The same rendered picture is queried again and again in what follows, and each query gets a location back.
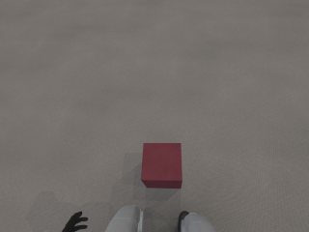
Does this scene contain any left robot hand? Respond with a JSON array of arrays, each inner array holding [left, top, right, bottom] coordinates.
[[62, 211, 88, 232]]

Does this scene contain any carton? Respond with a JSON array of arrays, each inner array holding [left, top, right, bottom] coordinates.
[[141, 143, 183, 189]]

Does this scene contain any left robot thigh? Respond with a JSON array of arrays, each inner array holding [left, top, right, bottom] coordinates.
[[105, 205, 144, 232]]

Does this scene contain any robot right foot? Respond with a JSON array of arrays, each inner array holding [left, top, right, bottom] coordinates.
[[178, 211, 189, 232]]

